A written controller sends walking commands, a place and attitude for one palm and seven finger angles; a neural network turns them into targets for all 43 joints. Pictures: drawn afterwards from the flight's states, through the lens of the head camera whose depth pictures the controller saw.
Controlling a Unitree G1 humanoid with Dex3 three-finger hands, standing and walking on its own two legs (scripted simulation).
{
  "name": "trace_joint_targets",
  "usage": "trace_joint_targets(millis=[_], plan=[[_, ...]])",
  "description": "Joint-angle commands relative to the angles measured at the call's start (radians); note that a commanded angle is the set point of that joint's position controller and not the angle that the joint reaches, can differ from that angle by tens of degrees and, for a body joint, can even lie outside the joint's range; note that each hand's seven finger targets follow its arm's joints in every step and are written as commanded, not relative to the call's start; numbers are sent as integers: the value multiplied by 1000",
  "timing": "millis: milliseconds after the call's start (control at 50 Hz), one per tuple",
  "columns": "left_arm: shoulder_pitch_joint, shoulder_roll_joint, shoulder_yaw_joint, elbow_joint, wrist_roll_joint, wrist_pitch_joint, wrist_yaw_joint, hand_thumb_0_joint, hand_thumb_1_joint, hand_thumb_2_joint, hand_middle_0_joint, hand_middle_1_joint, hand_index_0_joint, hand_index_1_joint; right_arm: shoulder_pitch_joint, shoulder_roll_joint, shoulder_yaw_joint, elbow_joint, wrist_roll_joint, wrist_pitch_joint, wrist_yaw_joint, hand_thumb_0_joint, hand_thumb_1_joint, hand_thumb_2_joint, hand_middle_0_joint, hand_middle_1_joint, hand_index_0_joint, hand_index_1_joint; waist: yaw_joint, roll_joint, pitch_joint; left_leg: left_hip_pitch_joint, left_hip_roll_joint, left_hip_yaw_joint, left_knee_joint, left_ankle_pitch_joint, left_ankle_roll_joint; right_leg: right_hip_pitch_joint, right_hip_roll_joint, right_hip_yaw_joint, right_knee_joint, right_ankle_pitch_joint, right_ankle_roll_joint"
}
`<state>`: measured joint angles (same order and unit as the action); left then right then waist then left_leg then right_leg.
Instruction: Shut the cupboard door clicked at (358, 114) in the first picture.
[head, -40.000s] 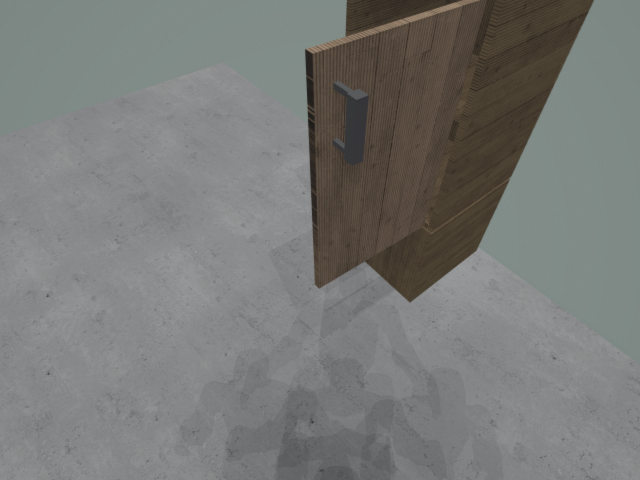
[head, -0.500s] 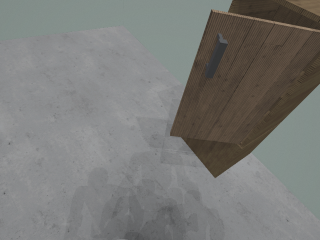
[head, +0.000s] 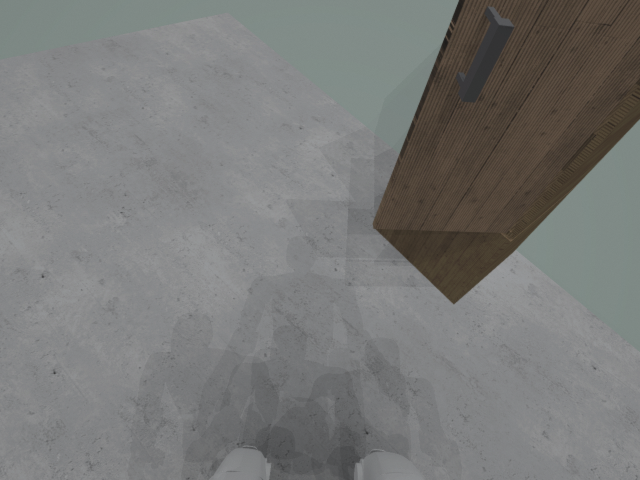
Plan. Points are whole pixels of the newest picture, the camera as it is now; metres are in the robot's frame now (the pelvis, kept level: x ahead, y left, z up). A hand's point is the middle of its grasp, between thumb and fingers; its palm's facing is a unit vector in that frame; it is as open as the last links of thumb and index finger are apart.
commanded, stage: come to a stop and stand still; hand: left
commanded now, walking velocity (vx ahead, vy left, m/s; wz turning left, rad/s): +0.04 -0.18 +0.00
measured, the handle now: (479, 55) +0.67 -0.22 +0.19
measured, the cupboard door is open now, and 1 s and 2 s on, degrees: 54 54 54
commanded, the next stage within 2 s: look again from close up in 0.24 s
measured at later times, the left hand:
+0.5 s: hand out of the picture +0.11 +0.11 -0.11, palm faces -0.01 -0.99 -0.16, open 7.4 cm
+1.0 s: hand out of the picture -0.01 +0.08 -0.12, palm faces +0.08 -0.99 -0.14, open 7.4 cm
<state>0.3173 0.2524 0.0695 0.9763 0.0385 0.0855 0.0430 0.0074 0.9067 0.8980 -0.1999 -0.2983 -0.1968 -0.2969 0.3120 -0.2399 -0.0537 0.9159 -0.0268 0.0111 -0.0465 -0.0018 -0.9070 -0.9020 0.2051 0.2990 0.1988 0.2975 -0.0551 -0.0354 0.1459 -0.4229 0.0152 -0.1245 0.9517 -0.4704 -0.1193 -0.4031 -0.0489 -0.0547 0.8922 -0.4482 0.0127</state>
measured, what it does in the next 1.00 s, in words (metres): steps on the spot: right foot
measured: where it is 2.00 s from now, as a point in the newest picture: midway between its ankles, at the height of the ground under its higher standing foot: outside the picture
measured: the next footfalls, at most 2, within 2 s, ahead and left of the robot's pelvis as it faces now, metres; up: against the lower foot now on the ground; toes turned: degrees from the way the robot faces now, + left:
right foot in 0.46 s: +0.05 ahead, -0.19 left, +0.00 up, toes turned +0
left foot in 1.68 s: +0.20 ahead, -0.06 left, +0.00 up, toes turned +10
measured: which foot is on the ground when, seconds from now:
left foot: down 0.00-1.00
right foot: up 0.00-0.44, down 0.46-1.00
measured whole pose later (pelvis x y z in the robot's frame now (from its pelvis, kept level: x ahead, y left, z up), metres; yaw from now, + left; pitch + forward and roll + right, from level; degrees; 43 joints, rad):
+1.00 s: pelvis +0.03 -0.07 +0.06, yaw +1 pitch -1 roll +0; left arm 0.36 0.13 -0.02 1.10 0.01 -0.01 0.02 0.01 0.91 0.90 -0.20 -0.30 -0.20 -0.30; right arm 0.20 -0.16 0.00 1.09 -0.01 -0.02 -0.04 0.00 -0.94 -0.90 0.20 0.30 0.20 0.30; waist 0.03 -0.01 0.02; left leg -0.18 0.02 0.03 0.40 -0.20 0.00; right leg -0.13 -0.01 -0.03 0.39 -0.25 0.00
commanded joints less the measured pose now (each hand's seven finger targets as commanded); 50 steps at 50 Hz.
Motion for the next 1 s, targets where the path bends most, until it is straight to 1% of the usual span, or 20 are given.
trace_joint_targets(millis=[0,20,60,100,120,160,280,340,380,400,420,440,460,500,560,600,640,720,920,980], plan=[[71,19,1,-196,-14,-8,-27,0,900,900,-200,-300,-200,-300,108,-292,-11,-23,-20,1,-22,0,-900,-900,200,300,200,300,43,404,-79,-119,392,-731,-754,-245,308,-237,102,231,641,-163,-8],[-122,46,14,-197,4,-11,-19,0,900,900,-200,-300,-200,-300,43,-242,-20,-21,-22,-2,-13,0,-900,-900,200,300,200,300,24,383,52,-208,354,-778,-849,-433,542,-297,77,231,676,-61,-22],[-156,88,23,-191,10,-40,-38,0,900,900,-200,-300,-200,-300,-11,-165,2,-52,-29,-18,-14,0,-900,-900,200,300,200,300,54,81,124,-164,311,-707,-765,-283,334,-345,39,215,654,72,-29],[-87,43,-2,-129,8,-39,-48,0,900,900,-200,-300,-200,-300,40,-126,3,-7,-13,-37,-25,0,-900,-900,200,300,200,300,69,16,19,55,254,-584,-723,-15,222,-362,56,198,600,196,-13],[-49,29,-5,-114,1,-36,-50,0,900,900,-200,-300,-200,-300,55,-127,0,13,-5,-38,-26,0,-900,-900,200,300,200,300,74,94,-37,128,224,-486,-710,21,206,-352,58,195,575,230,-6],[-58,35,-8,-119,-8,-33,-56,0,900,900,-200,-300,-200,-300,63,-101,-5,29,-3,-39,-25,0,-900,-900,200,300,200,300,59,203,-81,169,209,-358,-694,37,284,-325,43,180,497,225,0],[-207,-46,-32,-188,-19,-67,-60,0,900,900,-200,-300,-200,-300,176,-61,-9,53,-17,-39,-4,0,-900,-900,200,300,200,300,-30,182,-124,300,164,-199,-667,364,293,-123,48,13,-97,39,25],[-154,-71,-31,-168,-34,-86,-52,0,900,900,-200,-300,-200,-300,140,-67,-11,51,-10,-30,8,0,-900,-900,200,300,200,300,2,244,-141,216,148,-151,-612,462,264,88,82,-25,-322,110,23],[-56,-31,-22,-125,-39,-102,-39,0,900,900,-200,-300,-200,-300,117,-40,-7,55,3,-28,17,0,-900,-900,200,300,200,300,52,166,-164,66,87,-96,-530,346,198,346,55,21,-530,288,20],[8,17,-13,-92,-40,-110,-27,0,900,900,-200,-300,-200,-300,104,8,7,53,10,-31,23,0,-900,-900,200,300,200,300,82,66,-183,-57,52,-44,-464,164,157,488,-61,135,-552,321,-7],[38,82,-8,-79,-33,-114,-15,0,900,900,-200,-300,-200,-300,92,60,21,38,16,-27,19,0,-900,-900,200,300,200,300,84,-136,-211,-114,-17,54,-349,-32,122,478,-235,324,-581,328,-64],[4,104,-9,-93,-28,-107,-16,0,900,900,-200,-300,-200,-300,85,41,15,26,13,-16,14,0,-900,-900,200,300,200,300,71,-163,-180,-60,-9,85,-245,-89,123,320,-306,375,-648,239,-134],[-44,95,-15,-105,-21,-99,-19,0,900,900,-200,-300,-200,-300,85,44,12,24,11,-17,23,0,-900,-900,200,300,200,300,47,-101,-125,-21,-13,103,-194,-66,125,215,-280,335,-664,173,-145],[-83,39,-18,-89,-26,-112,-16,0,900,900,-200,-300,-200,-300,62,26,14,55,6,-1,24,0,-900,-900,200,300,200,300,45,-279,-80,-17,21,119,-164,16,119,187,-200,319,-669,273,-160],[-64,-1,-28,-71,-24,-116,-13,0,900,900,-200,-300,-200,-300,63,44,20,82,15,-10,24,0,-900,-900,200,300,200,300,24,-143,-120,129,7,165,-389,146,104,211,-138,168,-543,560,-144],[-53,4,-34,-59,-35,-112,-11,0,900,900,-200,-300,-200,-300,78,42,30,109,16,-22,24,0,-900,-900,200,300,200,300,26,-21,-143,258,14,136,-566,345,108,190,-93,134,-470,528,-99],[8,-34,-49,-38,-44,-107,-14,0,900,900,-200,-300,-200,-300,34,-11,30,106,10,-37,16,0,-900,-900,200,300,200,300,64,113,-152,255,127,36,-560,555,153,187,-32,105,-477,411,-45],[8,-8,-57,2,-35,-99,-17,0,900,900,-200,-300,-200,-300,-25,-5,40,111,20,-28,16,0,-900,-900,200,300,200,300,61,122,-55,182,100,56,-624,327,144,199,-36,117,-551,288,-32],[72,-22,-71,66,-34,-117,-10,0,900,900,-200,-300,-200,-300,-40,-9,44,147,26,-34,13,0,-900,-900,200,300,200,300,54,16,-120,293,86,88,-603,406,141,215,-58,124,-576,403,-35],[89,-31,-69,89,-32,-111,-14,0,900,900,-200,-300,-200,-300,-34,-12,44,162,22,-32,11,0,-900,-900,200,300,200,300,49,7,-94,281,94,79,-610,316,146,198,-40,100,-583,267,-33]])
